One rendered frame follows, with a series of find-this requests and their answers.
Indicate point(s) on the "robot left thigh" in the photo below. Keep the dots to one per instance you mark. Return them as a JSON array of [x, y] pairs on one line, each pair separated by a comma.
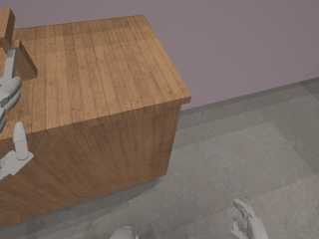
[[125, 233]]

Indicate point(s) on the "tap lever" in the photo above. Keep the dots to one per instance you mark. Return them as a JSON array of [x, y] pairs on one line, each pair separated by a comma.
[[10, 67]]

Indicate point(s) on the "robot right hand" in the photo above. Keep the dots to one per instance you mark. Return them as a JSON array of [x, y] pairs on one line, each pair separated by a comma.
[[253, 229]]

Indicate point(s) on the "robot left hand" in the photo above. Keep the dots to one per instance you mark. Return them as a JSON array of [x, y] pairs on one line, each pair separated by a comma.
[[13, 161]]

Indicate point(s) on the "counter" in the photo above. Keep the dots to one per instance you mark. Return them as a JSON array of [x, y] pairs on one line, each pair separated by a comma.
[[100, 102]]

